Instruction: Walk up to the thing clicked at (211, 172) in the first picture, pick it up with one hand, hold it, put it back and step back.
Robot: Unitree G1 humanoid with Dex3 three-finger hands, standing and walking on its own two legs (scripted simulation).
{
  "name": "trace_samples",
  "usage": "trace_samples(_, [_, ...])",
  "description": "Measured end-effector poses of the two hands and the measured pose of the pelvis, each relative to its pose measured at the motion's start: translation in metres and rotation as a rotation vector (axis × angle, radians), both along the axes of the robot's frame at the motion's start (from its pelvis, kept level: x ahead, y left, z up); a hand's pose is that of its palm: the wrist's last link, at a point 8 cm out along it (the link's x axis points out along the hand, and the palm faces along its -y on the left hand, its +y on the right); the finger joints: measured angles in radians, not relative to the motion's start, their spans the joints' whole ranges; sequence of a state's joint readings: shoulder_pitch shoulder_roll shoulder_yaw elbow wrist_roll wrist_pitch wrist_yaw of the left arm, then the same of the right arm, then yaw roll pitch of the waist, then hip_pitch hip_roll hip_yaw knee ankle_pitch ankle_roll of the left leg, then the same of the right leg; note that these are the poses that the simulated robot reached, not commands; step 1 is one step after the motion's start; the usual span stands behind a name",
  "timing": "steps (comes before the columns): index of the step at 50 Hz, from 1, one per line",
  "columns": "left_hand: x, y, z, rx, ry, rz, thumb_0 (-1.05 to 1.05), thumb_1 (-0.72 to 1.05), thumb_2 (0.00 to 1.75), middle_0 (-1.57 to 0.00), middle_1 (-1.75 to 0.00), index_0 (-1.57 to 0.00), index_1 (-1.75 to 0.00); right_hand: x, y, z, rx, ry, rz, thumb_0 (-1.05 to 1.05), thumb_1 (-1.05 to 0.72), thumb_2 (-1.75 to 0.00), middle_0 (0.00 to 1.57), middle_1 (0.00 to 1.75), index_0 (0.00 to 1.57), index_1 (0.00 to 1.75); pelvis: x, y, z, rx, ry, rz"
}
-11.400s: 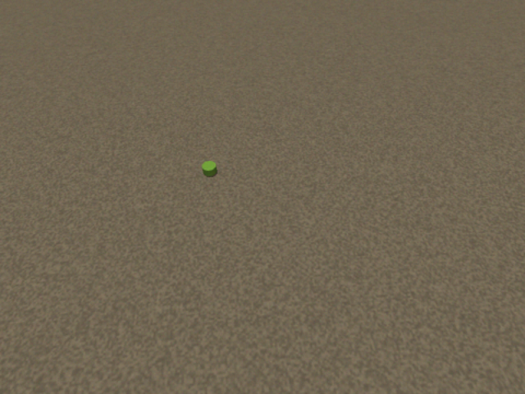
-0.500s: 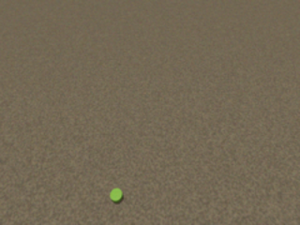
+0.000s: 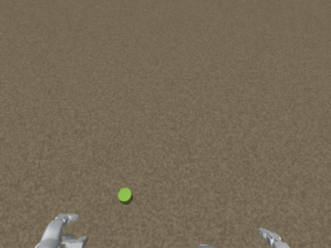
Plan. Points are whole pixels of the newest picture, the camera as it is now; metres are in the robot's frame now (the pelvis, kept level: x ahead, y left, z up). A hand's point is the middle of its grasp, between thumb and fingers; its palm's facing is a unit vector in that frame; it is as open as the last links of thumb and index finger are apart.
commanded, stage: rise first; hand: left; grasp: from above
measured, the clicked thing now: (125, 195) +0.43 +0.23 -0.74
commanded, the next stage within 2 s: none
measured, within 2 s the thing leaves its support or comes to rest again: neither
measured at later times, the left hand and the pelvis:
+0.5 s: hand out of the picture +0.13 +0.26 -0.22, palm faces -0.21 -0.85 -0.48, open 14.1 cm; pelvis -0.01 +0.01 -0.08, yaw +0 degrees
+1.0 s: hand (95, 223) +0.24 +0.29 -0.42, palm faces -0.46 -0.40 -0.79, open 14.1 cm; pelvis -0.07 +0.00 -0.28, yaw -1 degrees
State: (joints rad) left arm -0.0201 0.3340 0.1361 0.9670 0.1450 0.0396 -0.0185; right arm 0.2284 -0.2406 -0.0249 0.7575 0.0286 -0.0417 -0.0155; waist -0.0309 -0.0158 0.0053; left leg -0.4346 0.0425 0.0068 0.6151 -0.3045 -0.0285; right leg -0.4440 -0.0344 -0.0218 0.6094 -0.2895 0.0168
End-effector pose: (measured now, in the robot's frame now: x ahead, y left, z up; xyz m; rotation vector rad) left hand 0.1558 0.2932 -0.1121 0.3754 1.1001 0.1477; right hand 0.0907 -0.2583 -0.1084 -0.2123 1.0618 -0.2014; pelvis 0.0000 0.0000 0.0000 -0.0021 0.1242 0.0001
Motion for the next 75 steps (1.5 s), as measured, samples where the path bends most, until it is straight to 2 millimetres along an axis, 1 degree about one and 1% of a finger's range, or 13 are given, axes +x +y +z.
trace_samples(7, [-0.010, 0.005, -0.018, 0.039, 0.054, -0.024, 0.00, -0.18, 0.92, -0.17, -0.91, -0.17, -0.91, 0.018, 0.010, -0.010, 0.006, -0.068, 0.029, 0.01, -0.91, -0.90, 0.20, 0.30, 0.20, 0.30, 0.002, 0.007, -0.018, -0.007, 0.063, 0.001])
trace_samples(14, [-0.015, 0.007, -0.042, 0.077, 0.019, -0.077, 0.00, -0.43, 0.97, -0.13, -0.98, -0.13, -0.99, 0.044, 0.013, -0.030, -0.020, -0.141, 0.070, 0.01, -0.89, -0.90, 0.20, 0.30, 0.20, 0.30, 0.000, 0.011, -0.048, -0.016, 0.128, 0.006])
trace_samples(25, [-0.029, 0.006, -0.065, 0.131, 0.037, -0.143, 0.00, -0.54, 1.00, -0.09, -1.03, -0.08, -1.05, 0.072, 0.029, -0.050, -0.013, -0.246, 0.128, 0.01, -0.89, -0.90, 0.20, 0.30, 0.20, 0.30, -0.007, 0.013, -0.080, -0.033, 0.200, 0.014])
trace_samples(28, [-0.028, 0.009, -0.079, 0.160, 0.045, -0.183, 0.00, -0.54, 1.00, -0.08, -1.05, -0.08, -1.06, 0.076, 0.031, -0.060, -0.014, -0.269, 0.151, 0.01, -0.89, -0.90, 0.20, 0.30, 0.20, 0.30, -0.011, 0.013, -0.092, -0.036, 0.230, 0.017])
trace_samples(32, [-0.016, 0.017, -0.111, 0.225, 0.040, -0.271, 0.00, -0.53, 0.98, -0.08, -1.06, -0.08, -1.06, 0.079, 0.029, -0.086, -0.021, -0.286, 0.184, 0.01, -0.88, -0.89, 0.20, 0.30, 0.20, 0.30, -0.019, 0.012, -0.120, -0.035, 0.289, 0.018])
trace_samples(37, [0.013, 0.017, -0.156, 0.309, -0.034, -0.415, 0.00, -0.52, 0.98, -0.07, -1.07, -0.07, -1.07, 0.075, 0.021, -0.137, -0.033, -0.268, 0.202, 0.01, -0.86, -0.89, 0.20, 0.30, 0.20, 0.30, -0.031, 0.011, -0.166, -0.032, 0.364, 0.017])
trace_samples(41, [0.041, 0.014, -0.190, 0.390, -0.102, -0.514, 0.00, -0.52, 0.99, -0.07, -1.07, -0.07, -1.08, 0.064, 0.012, -0.185, -0.037, -0.219, 0.192, 0.01, -0.86, -0.89, 0.20, 0.30, 0.20, 0.30, -0.043, 0.009, -0.204, -0.032, 0.412, 0.014])
trace_samples(45, [0.067, 0.012, -0.220, 0.469, -0.136, -0.596, 0.00, -0.54, 1.01, -0.07, -1.07, -0.07, -1.08, 0.044, 0.005, -0.233, -0.029, -0.149, 0.172, 0.01, -0.87, -0.89, 0.20, 0.30, 0.20, 0.30, -0.055, 0.007, -0.238, -0.032, 0.448, 0.011])
trace_samples(50, [0.095, 0.011, -0.257, 0.538, -0.156, -0.692, 0.00, -0.54, 1.03, -0.08, -1.05, -0.08, -1.07, 0.006, -0.002, -0.286, -0.019, -0.036, 0.150, 0.01, -0.88, -0.89, 0.20, 0.30, 0.20, 0.30, -0.069, 0.004, -0.276, -0.033, 0.473, 0.004])
trace_samples(55, [0.118, 0.007, -0.290, 0.588, -0.186, -0.800, 0.00, -0.52, 1.03, -0.10, -1.03, -0.09, -1.05, -0.036, -0.007, -0.326, -0.020, 0.080, 0.121, 0.01, -0.87, -0.89, 0.20, 0.30, 0.20, 0.30, -0.080, 0.004, -0.310, -0.041, 0.481, -0.003])
trace_samples(60, [0.135, 0.004, -0.318, 0.633, -0.217, -0.883, 0.00, -0.52, 1.03, -0.09, -1.04, -0.09, -1.05, -0.073, -0.011, -0.352, -0.033, 0.175, 0.085, 0.01, -0.88, -0.89, 0.20, 0.30, 0.20, 0.30, -0.088, 0.006, -0.338, -0.049, 0.475, -0.010])
trace_samples(65, [0.150, 0.003, -0.339, 0.680, -0.251, -0.949, 0.00, -0.53, 1.04, -0.09, -1.04, -0.09, -1.05, -0.100, -0.013, -0.367, -0.050, 0.246, 0.061, 0.01, -0.89, -0.90, 0.20, 0.30, 0.20, 0.30, -0.093, 0.009, -0.359, -0.060, 0.463, -0.015])
trace_samples(75, [0.176, -0.001, -0.371, 0.737, -0.275, -1.043, 0.00, -0.54, 1.05, -0.09, -0.99, -0.08, -1.00, -0.121, -0.012, -0.383, -0.077, 0.305, 0.059, 0.01, -0.90, -0.90, 0.20, 0.30, 0.20, 0.30, -0.096, 0.013, -0.388, -0.079, 0.455, -0.021])
